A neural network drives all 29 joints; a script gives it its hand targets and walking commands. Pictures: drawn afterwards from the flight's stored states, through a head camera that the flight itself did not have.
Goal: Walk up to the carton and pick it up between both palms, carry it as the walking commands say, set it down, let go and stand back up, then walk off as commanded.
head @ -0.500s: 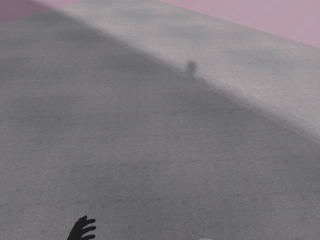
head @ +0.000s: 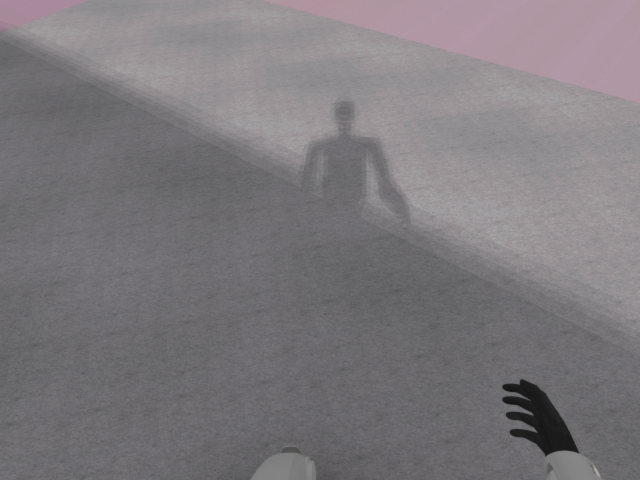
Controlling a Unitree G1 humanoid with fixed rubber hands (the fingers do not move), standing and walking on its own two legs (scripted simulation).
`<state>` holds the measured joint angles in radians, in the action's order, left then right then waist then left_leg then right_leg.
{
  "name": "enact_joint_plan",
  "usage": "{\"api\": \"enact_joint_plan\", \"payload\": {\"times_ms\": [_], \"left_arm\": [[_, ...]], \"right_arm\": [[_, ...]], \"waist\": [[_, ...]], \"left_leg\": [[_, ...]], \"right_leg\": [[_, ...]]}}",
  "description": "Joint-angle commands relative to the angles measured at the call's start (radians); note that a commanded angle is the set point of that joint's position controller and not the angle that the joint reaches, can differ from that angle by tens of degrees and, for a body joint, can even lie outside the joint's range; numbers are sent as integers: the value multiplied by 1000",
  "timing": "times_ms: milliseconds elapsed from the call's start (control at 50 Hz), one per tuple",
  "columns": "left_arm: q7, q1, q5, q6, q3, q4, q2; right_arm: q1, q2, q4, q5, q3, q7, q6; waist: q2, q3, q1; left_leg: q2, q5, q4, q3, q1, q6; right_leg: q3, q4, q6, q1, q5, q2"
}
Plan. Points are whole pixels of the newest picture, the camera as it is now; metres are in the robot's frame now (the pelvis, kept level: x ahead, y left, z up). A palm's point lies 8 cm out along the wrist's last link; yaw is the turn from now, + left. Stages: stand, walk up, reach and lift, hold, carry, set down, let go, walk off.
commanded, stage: walk off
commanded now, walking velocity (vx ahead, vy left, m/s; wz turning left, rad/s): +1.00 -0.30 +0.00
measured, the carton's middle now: out of the picture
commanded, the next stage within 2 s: stand in 0.98 s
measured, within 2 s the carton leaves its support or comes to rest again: rests again in 0.34 s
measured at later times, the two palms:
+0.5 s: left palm (265, 240) +0.55 +0.13 -0.11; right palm (539, 289) +0.44 -0.37 -0.12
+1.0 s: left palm (285, 84) +1.09 +0.10 -0.08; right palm (495, 140) +0.86 -0.42 -0.12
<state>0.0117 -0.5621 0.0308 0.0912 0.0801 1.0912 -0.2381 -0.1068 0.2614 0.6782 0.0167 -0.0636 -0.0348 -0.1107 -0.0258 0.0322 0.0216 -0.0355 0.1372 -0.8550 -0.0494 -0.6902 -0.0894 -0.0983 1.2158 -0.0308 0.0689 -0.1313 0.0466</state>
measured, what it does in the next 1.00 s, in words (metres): walks ahead: right foot 0.22 m higher, then right foot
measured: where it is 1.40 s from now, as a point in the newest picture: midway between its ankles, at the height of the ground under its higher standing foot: (362, 217)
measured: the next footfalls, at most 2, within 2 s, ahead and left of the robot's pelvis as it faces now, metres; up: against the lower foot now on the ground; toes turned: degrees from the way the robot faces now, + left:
right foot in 0.04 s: -0.23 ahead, -0.12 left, +0.22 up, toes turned +24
right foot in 0.36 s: +0.40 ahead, -0.24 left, +0.00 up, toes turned +0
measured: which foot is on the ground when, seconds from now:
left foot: down 0.00-0.38, up 0.40-0.66, down 0.68-1.00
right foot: up 0.00-0.02, down 0.04-0.08, up 0.10-0.34, down 0.36-0.72, up 0.74-1.00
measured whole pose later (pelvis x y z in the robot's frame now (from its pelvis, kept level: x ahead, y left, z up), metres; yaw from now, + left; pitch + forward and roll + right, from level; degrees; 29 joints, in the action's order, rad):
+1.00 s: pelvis +0.90 -0.14 +0.00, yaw +2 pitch +6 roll +1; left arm 0.05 -0.09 0.03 0.05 0.07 0.68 -0.23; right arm -0.47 0.25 0.99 0.02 -0.06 -0.06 -0.09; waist 0.03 0.06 0.03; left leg 0.09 0.69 -0.76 0.02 -0.16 0.08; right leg 0.02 1.03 0.02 -0.74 0.43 -0.08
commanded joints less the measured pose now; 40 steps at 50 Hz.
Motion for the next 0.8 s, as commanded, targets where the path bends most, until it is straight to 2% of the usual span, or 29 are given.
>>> {"api": "enact_joint_plan", "payload": {"times_ms": [0, 20, 40, 60, 100, 160, 200, 240, 280, 320, 340, 360, 380, 420, 440, 460, 500, 520, 540, 560, 600, 620, 640, 660, 680, 700, 720, 760, 780], "left_arm": [[2, 496, -45, 53, -34, -402, 43], [19, 355, -31, 22, -77, -371, 20], [28, 201, -54, -7, -80, -323, -4], [36, 207, -78, -26, -57, -287, -84], [38, 355, -115, -61, -39, -316, -49], [17, 557, -113, -59, -66, -451, 32], [17, 707, -106, -41, -85, -516, 66], [21, 870, -98, -12, -93, -567, 69], [41, 854, -75, 13, -90, -567, 49], [40, 418, -56, 17, -46, -407, 25], [33, 140, -55, 6, -4, -293, -62], [8, -91, -58, 8, 60, -212, -277], [7, -108, -55, -1, 70, -162, -278], [8, -49, -78, 7, 49, -164, -160], [-6, -53, -84, -2, 33, -150, -115], [-16, 13, -89, -8, 15, -155, -78], [-18, 82, -103, -3, -14, -158, -18], [-16, 75, -91, -4, -6, -156, -38], [-17, 137, -88, -2, -8, -164, -44], [-19, 222, -86, 4, 3, -188, -100], [-13, 327, -83, 0, 18, -242, -176], [0, 317, -66, -3, 24, -219, -188], [6, 305, -64, -6, 25, -195, -206], [4, 315, -51, -6, 45, -217, -227], [21, 339, -30, 6, 18, -235, -166], [38, 295, -19, 24, -9, -321, -32], [36, 357, -33, 31, -24, -374, -57], [29, 488, -63, 18, -35, -371, -50], [32, 494, -81, 4, -34, -393, -41]], "right_arm": [[-807, 228, 323, -67, -51, -44, 55], [-565, 235, 270, -103, -65, -86, 48], [-357, 177, 194, -112, -45, -93, 27], [-262, 168, 195, -108, -27, -89, 3], [-310, 118, 277, -94, -4, -56, -23], [-411, 127, 358, -86, -24, -56, -54], [-432, 117, 369, -98, -32, -61, -58], [-533, 91, 374, -98, -46, -80, -49], [-443, 79, 344, -95, -44, -90, -36], [-356, 149, 336, -47, -44, -55, -28], [-315, 203, 306, -24, -61, -38, -49], [-251, 158, 208, 20, -51, -4, -67], [-232, 93, 203, 7, -27, 16, -66], [81, 78, 120, -38, -34, 5, -51], [107, 85, 97, -55, -40, 16, -35], [77, 58, 87, -69, -28, 26, -16], [-1, 28, 90, -78, -18, 43, 14], [86, 12, 37, -85, -7, 46, 17], [106, 1, 9, -75, 2, 49, 20], [93, 18, -19, -62, 2, 48, 23], [25, 52, -5, -32, -9, 68, 47], [-46, 72, 38, -32, -18, 58, 47], [-271, 71, 95, -25, -24, 40, 37], [-486, 145, 170, -42, -65, 16, 38], [-645, 265, 204, -53, -93, -10, 39], [-729, 391, 230, -54, -124, -25, 41], [-568, 331, 201, -37, -103, -19, 47], [-412, 245, 181, -55, -86, -27, 29], [-386, 160, 211, -59, -60, -29, 22]], "waist": [[-350, 63, 274], [-194, 200, 123], [-44, 250, -14], [106, 171, -55], [256, -12, -26], [-4, -18, 22], [88, -16, 25], [53, -54, 148], [11, -12, 124], [-184, 189, -73], [-154, 340, -204], [282, 581, -300], [538, 598, -295], [302, 66, -311], [202, -4, -282], [131, 3, -202], [136, 17, -91], [216, -57, -105], [181, -105, -44], [237, -149, 7], [124, -77, 64], [185, -58, 89], [240, 66, 191], [74, 189, 276], [-140, 250, 365], [-487, 400, 297], [-323, 265, 224], [-7, 61, 171], [-4, -18, 109]], "left_leg": [[306, -819, 200, 643, 996, -192], [387, -184, 314, 862, 979, -241], [391, 119, 420, 1002, 858, -235], [429, 36, 477, 1036, 700, -223], [294, -35, 426, 806, 429, -161], [265, -183, 307, 656, 503, -134], [284, -270, 287, 549, 660, -105], [266, -379, 350, 561, 647, -94], [211, -600, 377, 385, 551, -31], [203, -1153, 96, 343, 384, 0], [188, -1094, -164, 265, 332, 39], [86, -392, -648, 113, 124, 127], [-55, 469, -865, 142, -151, 128], [27, 440, -978, 152, -578, 78], [27, 412, -933, 142, -606, 82], [53, 376, -837, 118, -559, 74], [77, 406, -682, 99, -426, 77], [84, 456, -575, 24, -424, 78], [91, 448, -416, 4, -338, 76], [121, 425, -219, 30, -255, 77], [79, 174, 87, -87, 181, 90], [7, 125, 72, -155, 336, 79], [-21, 79, 162, -162, 525, 66], [-16, 4, 186, -205, 782, 54], [82, -43, 162, -68, 1082, -13], [386, -9, 371, 722, 1151, -158], [403, 68, 478, 1053, 1103, -246], [380, -33, 410, 807, 805, -191], [334, -72, 394, 670, 650, -129]], "right_leg": [[404, 657, 76, -860, 816, 77], [500, 665, 36, -892, 742, -6], [440, 637, 9, -837, 649, -40], [387, 619, 10, -799, 573, -25], [279, 508, 36, -774, 581, -23], [342, 564, 13, -1023, 758, -87], [283, 334, -6, -1179, 835, -147], [177, 103, 7, -1170, 827, -182], [47, -384, -2, -826, 574, -154], [-64, -501, -9, -156, 358, -18], [-11, -602, -29, 129, 177, -66], [279, -471, -164, 479, -41, -287], [635, -546, -260, 561, -203, -416], [545, -596, -181, 351, -180, -367], [518, -619, -146, 269, -67, -359], [532, -661, -156, 189, 62, -353], [441, -693, -145, 75, 86, -317], [357, -746, -129, -11, 42, -266], [293, -796, -114, -121, -61, -229], [212, -883, -97, -198, -76, -248], [87, -909, -72, -358, -85, -177], [75, -862, -96, -348, -396, -183], [8, -638, -68, -251, -546, -174], [-6, -350, -30, -278, -510, -161], [26, 91, -7, -553, -198, -106], [154, 434, 35, -803, 653, 100], [272, 500, 22, -978, 625, 49], [278, 472, 14, -980, 598, -109], [270, 387, 25, -919, 539, -144]]}}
